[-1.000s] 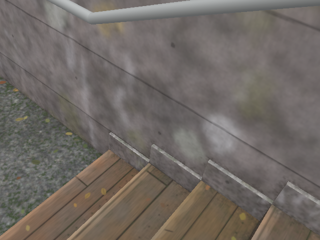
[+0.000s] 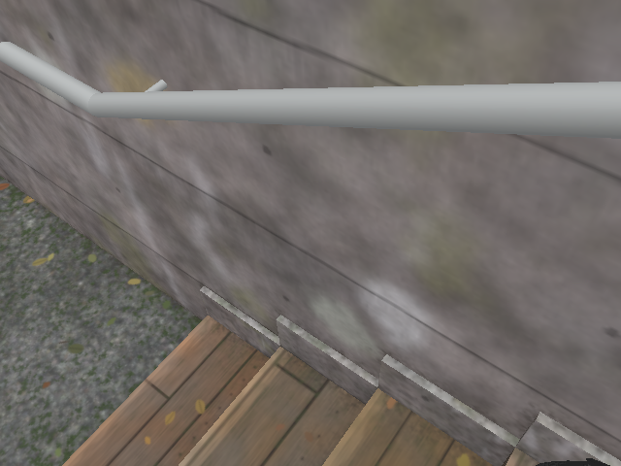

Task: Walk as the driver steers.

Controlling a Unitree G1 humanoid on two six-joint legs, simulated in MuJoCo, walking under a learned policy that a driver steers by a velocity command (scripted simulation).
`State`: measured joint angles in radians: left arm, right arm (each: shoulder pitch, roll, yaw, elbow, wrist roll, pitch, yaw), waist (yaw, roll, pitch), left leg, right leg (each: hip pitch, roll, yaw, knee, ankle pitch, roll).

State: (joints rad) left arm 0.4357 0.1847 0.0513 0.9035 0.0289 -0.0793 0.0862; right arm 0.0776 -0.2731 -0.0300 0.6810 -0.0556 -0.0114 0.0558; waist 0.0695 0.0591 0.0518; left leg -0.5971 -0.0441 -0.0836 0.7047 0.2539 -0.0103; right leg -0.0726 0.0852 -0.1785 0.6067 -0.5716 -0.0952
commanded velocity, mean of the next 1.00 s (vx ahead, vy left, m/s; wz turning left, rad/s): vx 0.03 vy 0.00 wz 0.55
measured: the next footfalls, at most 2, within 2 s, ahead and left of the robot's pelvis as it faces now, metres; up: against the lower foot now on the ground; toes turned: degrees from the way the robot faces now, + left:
left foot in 0.12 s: +0.20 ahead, +0.07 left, -0.15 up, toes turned +8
right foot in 0.62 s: +0.14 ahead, -0.20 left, +0.00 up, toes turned +21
